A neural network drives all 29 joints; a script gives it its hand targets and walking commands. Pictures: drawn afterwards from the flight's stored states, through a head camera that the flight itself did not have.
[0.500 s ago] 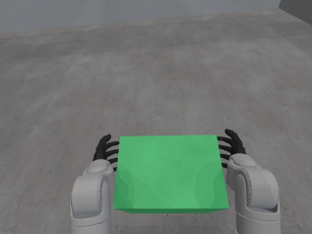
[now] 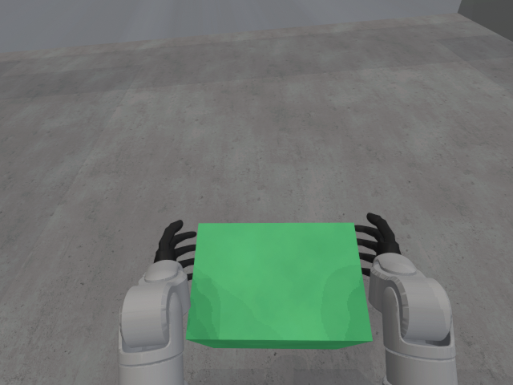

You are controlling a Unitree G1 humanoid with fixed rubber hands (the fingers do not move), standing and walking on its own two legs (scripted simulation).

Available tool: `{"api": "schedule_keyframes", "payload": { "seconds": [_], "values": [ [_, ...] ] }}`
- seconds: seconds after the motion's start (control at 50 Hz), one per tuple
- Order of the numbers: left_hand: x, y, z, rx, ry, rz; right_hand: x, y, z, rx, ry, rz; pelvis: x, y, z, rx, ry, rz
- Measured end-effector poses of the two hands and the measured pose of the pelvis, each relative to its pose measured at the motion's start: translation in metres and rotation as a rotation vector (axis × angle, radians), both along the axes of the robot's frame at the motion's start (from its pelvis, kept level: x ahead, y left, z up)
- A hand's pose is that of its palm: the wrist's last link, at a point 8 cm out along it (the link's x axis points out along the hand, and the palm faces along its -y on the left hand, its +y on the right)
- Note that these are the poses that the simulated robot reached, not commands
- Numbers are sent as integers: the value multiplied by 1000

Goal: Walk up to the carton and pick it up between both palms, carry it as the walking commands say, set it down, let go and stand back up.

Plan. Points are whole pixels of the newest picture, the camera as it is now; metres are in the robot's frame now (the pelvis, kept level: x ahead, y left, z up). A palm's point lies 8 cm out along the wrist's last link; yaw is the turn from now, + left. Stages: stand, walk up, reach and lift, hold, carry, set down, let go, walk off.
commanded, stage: carry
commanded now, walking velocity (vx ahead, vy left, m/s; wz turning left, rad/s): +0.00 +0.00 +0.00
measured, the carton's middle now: (275, 293) +0.29 +0.00 +0.00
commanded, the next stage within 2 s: hold in 0.60 s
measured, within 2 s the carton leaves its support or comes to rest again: neither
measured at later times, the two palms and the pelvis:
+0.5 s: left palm (170, 273) +0.28 +0.15 +0.10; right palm (383, 266) +0.27 -0.16 +0.09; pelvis +0.00 +0.00 +0.00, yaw +0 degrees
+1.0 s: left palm (172, 287) +0.27 +0.15 +0.07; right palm (384, 282) +0.26 -0.16 +0.06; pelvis +0.00 +0.00 +0.01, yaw +1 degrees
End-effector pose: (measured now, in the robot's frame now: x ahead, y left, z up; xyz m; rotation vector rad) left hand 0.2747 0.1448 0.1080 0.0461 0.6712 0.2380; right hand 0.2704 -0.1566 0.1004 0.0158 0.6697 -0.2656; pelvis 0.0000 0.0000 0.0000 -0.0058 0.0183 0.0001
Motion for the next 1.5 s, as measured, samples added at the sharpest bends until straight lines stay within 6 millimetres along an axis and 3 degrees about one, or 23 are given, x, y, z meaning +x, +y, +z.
{"api": "schedule_keyframes", "payload": {
  "seconds": [0.64,0.72,0.76,0.82,0.88,1.02,1.22,1.5],
  "values": [
    [5,2,-11,-13,-3,1,5,2,-8,-7,-1,9,0,1,0,0,0,-1],
    [13,4,-49,-36,62,-27,9,1,-41,-46,60,60,3,0,8,9,-41,-10],
    [4,4,-67,-25,86,-43,3,-2,-57,-45,84,71,6,0,10,9,-42,-10],
    [-12,0,-77,-9,96,-86,-6,-6,-66,-51,87,68,8,0,13,9,-43,5],
    [-16,1,-69,-6,51,-85,-5,-5,-60,-51,36,77,5,-1,13,10,-54,9],
    [-1,4,-36,-31,-70,-44,-7,-3,-35,-44,-87,106,-3,-3,13,11,-113,13],
    [-5,-2,-51,-57,-4,-51,-16,-11,-47,-12,-21,80,-6,-4,13,13,-146,1],
    [10,0,-36,-49,-46,-20,3,-6,-33,-27,-52,88,-2,-3,14,13,-146,0]
  ]
}}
